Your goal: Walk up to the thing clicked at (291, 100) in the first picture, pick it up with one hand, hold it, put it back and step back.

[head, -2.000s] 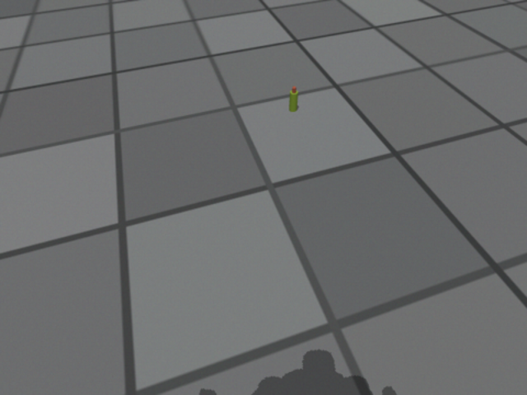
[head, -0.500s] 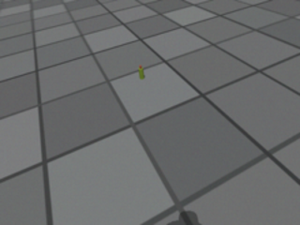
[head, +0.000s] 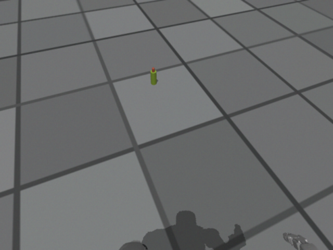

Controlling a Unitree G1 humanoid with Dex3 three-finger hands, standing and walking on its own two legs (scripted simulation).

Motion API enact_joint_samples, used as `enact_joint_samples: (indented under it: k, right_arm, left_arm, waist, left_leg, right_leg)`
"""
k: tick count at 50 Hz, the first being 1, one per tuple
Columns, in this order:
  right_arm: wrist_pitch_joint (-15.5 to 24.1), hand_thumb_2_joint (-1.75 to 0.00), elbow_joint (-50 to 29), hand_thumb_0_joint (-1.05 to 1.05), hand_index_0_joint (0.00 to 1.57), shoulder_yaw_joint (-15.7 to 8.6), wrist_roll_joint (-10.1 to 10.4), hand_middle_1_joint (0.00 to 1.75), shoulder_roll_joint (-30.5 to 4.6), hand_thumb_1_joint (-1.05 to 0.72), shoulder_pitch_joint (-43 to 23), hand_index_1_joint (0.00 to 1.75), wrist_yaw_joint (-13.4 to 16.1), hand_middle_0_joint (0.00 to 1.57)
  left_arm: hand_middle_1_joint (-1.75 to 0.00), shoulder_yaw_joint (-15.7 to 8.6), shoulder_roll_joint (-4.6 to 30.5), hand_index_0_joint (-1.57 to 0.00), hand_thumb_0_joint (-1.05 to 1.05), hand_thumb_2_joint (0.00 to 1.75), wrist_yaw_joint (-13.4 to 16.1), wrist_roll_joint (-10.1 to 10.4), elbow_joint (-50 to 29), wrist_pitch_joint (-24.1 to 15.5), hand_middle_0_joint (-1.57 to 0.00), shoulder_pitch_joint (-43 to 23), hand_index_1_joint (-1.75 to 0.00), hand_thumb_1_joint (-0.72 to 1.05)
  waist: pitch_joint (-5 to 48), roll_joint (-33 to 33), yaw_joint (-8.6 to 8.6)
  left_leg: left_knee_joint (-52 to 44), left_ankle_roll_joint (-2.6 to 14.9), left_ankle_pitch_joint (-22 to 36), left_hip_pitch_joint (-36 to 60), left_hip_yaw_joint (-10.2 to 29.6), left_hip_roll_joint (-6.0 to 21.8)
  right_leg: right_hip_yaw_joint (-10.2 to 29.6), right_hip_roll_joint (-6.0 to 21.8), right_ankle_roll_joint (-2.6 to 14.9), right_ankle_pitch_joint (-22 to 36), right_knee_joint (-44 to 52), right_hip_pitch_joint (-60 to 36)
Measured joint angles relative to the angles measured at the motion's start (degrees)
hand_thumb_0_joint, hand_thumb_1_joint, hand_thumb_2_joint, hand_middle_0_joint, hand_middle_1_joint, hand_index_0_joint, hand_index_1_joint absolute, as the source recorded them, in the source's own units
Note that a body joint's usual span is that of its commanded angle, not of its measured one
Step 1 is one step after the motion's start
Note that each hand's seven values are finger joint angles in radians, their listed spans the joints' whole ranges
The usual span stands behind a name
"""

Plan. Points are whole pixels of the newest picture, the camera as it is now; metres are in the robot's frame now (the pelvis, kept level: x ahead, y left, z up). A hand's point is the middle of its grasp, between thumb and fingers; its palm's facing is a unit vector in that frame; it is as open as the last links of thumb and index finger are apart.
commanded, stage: walk up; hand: left
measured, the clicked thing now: (153, 75) +1.50 +0.21 -0.67
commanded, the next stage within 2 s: none
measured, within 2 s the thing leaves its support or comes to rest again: neither
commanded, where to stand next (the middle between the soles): +1.14 +0.02 m, yaw -3 degrees
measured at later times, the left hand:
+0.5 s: hand (110, 158) +0.38 +0.22 -0.11, palm faces -0.01 -0.91 -0.42, open 7.4 cm
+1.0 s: hand (105, 119) +0.56 +0.28 -0.14, palm faces -0.03 -0.94 -0.35, open 7.4 cm
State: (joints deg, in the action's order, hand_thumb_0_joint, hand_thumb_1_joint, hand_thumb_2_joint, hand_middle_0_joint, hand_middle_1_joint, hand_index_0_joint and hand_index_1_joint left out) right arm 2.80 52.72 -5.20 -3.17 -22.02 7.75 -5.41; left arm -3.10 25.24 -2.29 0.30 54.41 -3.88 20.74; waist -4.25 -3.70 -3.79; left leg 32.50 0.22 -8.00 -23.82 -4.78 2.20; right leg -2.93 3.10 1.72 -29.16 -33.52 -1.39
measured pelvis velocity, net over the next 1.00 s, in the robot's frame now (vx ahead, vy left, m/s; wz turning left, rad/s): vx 0.52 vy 0.00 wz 0.00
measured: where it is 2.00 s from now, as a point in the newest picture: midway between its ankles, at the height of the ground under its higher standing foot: (173, 139)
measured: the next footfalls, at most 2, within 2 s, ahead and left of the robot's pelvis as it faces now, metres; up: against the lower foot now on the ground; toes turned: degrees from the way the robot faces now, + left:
right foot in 0.36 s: +0.40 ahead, -0.17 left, +0.00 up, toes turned -7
left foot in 0.84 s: +0.58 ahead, +0.11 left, +0.00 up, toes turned +5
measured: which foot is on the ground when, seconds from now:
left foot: down 0.00-0.38, up 0.40-0.82, down 0.84-1.00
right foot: down 0.00-0.00, up 0.02-0.34, down 0.36-0.86, up 0.88-1.00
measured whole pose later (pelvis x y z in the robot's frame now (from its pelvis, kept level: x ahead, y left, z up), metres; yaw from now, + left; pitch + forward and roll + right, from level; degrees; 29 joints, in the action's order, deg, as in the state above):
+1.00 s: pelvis +0.52 +0.00 +0.02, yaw +0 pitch -2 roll -1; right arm 5.2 48.9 -3.4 -0.4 -21.9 13.8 -3.6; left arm -1.7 25.5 -1.7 0.9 53.2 -3.7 17.8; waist -3.9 -2.2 -0.3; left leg 31.2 1.4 -14.8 -14.7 -4.5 2.2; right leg 1.8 1.8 2.6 -21.8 -62.5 21.9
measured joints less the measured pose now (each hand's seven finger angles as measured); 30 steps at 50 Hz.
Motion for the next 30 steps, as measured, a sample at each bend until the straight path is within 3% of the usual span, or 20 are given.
enact_joint_samples:
  k: [3,6,9,14,17,19,20,21,24,26,30]
  right_arm:
    - [1.9,-0.9,-3.1,0.01,0.2,0.0,0.4,0.3,0.4,-0.9,0.3,0.3,0.6,0.2]
    - [2.3,-0.9,-4.5,0.01,0.21,1.0,1.7,0.3,1.1,-0.9,2.9,0.3,1.6,0.2]
    - [2.2,-0.9,-4.2,0.01,0.21,1.6,2.3,0.3,0.7,-0.9,6.3,0.3,2.1,0.21]
    - [1.6,-0.9,-2.7,0.01,0.21,1.7,2.3,0.3,-1.1,-0.9,9.8,0.3,1.8,0.21]
    - [1.3,-0.9,-2.1,0.01,0.21,1.4,2.6,0.3,-2.5,-0.9,11.6,0.3,1.6,0.21]
    - [0.8,-0.9,-1.0,0.01,0.21,1.0,2.5,0.3,-3.4,-0.9,12.2,0.3,1.8,0.21]
    - [0.4,-0.9,-0.4,0.01,0.21,0.8,2.5,0.3,-3.6,-0.9,11.9,0.3,2.1,0.21]
    - [-0.1,-0.9,0.0,0.01,0.2,0.8,2.5,0.3,-3.5,-0.9,11.5,0.3,2.2,0.2]
    - [-0.7,-0.9,0.5,0.02,0.2,1.4,2.5,0.3,-3.4,-0.9,9.6,0.3,2.3,0.2]
    - [-0.6,-0.9,0.1,0.02,0.2,1.5,2.9,0.3,-3.6,-0.9,8.0,0.3,2.2,0.2]
    - [-0.2,-0.9,-2.1,0.01,0.2,1.3,2.9,0.3,-3.4,-0.9,6.1,0.3,1.1,0.2]
  left_arm:
    - [-0.3,1.1,-1.3,-0.2,0.01,0.9,0.9,0.8,-0.1,0.8,-0.2,-1.2,-0.3,0.9]
    - [-0.3,1.9,-0.9,-0.2,0.01,0.9,0.5,1.2,-0.7,0.2,-0.2,-2.4,-0.3,0.9]
    - [-0.3,1.5,0.0,-0.2,0.01,0.9,-0.3,1.3,-2.7,0.0,-0.2,-4.6,-0.3,0.9]
    - [-0.3,0.5,0.7,-0.2,0.01,0.9,-2.0,0.4,-5.0,-0.5,-0.2,-8.5,-0.3,0.9]
    - [-0.3,-0.1,0.8,-0.2,0.01,0.9,-2.5,0.0,-4.8,-1.0,-0.2,-9.3,-0.3,0.9]
    - [-0.3,-0.8,0.2,-0.2,0.01,0.9,-2.3,-0.2,-4.3,-1.3,-0.2,-9.6,-0.3,0.9]
    - [-0.3,-1.1,-0.3,-0.2,0.01,0.9,-2.0,-0.4,-4.3,-1.5,-0.2,-9.8,-0.3,0.9]
    - [-0.3,-1.0,-0.8,-0.2,0.0,0.9,-1.8,-0.4,-4.6,-1.7,-0.2,-9.8,-0.3,0.9]
    - [-0.3,0.1,-2.6,-0.2,0.0,0.9,-1.2,0.0,-4.9,-1.6,-0.2,-8.5,-0.3,0.9]
    - [-0.3,0.8,-3.6,-0.2,0.0,0.9,-0.9,0.0,-4.4,-1.6,-0.2,-6.8,-0.3,0.9]
    - [-0.3,1.2,-3.6,-0.21,0.01,0.9,-0.6,-0.2,-2.6,-1.4,-0.21,-2.9,-0.3,0.9]
  waist:
    - [-0.7,1.8,1.9]
    - [-0.1,1.9,3.49]
    - [0.4,1.6,4.62]
    - [0.1,1.8,5.45]
    - [0.7,3.1,6.27]
    - [1.2,5.5,5.92]
    - [0.9,6.8,5.65]
    - [0.6,7.1,5.2]
    - [-0.1,7.0,3.29]
    - [-0.4,7.6,2.37]
    - [-0.2,8.0,1.31]
  left_leg:
    - [2.0,0.47,-4.7,2.5,0.0,1.0]
    - [-2.4,-0.02,-5.9,8.9,-0.8,1.2]
    - [-5.6,-0.27,-7.5,14.5,-1.1,0.6]
    - [-6.5,-1.4,-12.6,21.5,-2.0,0.6]
    - [-2.1,-2.17,-18.6,23.7,-1.5,1.8]
    - [4.7,-1.2,-23.4,23.3,-0.4,4.4]
    - [11.3,0.42,-23.4,21.2,1.6,5.3]
    - [18.9,1.21,-22.9,18.2,3.7,4.2]
    - [35.0,1.89,-19.2,8.4,4.7,0.3]
    - [36.7,2.32,-14.8,2.7,4.3,0.0]
    - [29.4,1.72,-7.5,-4.9,5.5,1.6]
  right_leg:
    - [4.0,-3.3,1.09,1.2,-24.5,11.2]
    - [6.1,-3.5,1.12,5.4,-32.5,20.9]
    - [6.5,-1.1,0.17,8.6,-28.4,27.7]
    - [3.7,3.0,-0.77,16.7,-8.5,32.0]
    - [1.8,2.9,-0.19,23.4,-2.4,30.0]
    - [0.2,1.1,-0.54,21.9,-5.0,28.9]
    - [-0.8,0.3,-0.58,19.1,-7.9,28.9]
    - [-1.2,0.3,-0.53,16.9,-9.8,28.7]
    - [-0.9,0.9,0.09,14.9,-7.9,24.9]
    - [-0.9,0.6,0.07,15.9,-3.3,21.3]
    - [-1.0,-0.7,-0.04,16.9,4.4,15.6]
